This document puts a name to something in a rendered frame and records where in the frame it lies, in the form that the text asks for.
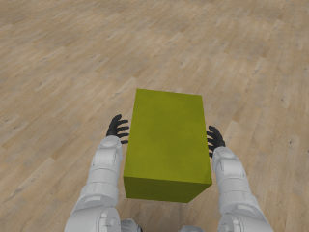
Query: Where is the carton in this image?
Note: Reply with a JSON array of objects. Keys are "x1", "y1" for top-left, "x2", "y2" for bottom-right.
[{"x1": 123, "y1": 88, "x2": 212, "y2": 203}]

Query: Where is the robot left thigh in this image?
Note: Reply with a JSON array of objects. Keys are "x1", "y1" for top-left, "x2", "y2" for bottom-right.
[{"x1": 120, "y1": 219, "x2": 141, "y2": 232}]

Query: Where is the robot right forearm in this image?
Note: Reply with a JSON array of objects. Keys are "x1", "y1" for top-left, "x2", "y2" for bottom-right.
[{"x1": 212, "y1": 146, "x2": 269, "y2": 224}]

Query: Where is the robot left forearm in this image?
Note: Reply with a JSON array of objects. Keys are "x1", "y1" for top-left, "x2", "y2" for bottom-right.
[{"x1": 64, "y1": 135, "x2": 124, "y2": 232}]

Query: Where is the left robot upper arm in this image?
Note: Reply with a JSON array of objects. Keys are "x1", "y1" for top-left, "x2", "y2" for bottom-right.
[{"x1": 65, "y1": 204, "x2": 122, "y2": 232}]

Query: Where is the right robot hand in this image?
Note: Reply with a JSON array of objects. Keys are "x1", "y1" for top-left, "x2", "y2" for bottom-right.
[{"x1": 206, "y1": 126, "x2": 226, "y2": 158}]

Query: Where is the right robot upper arm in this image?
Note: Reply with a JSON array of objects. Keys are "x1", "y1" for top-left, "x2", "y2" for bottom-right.
[{"x1": 217, "y1": 212, "x2": 274, "y2": 232}]

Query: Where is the left robot hand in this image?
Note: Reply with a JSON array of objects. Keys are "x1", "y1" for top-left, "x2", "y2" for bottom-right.
[{"x1": 106, "y1": 114, "x2": 129, "y2": 145}]

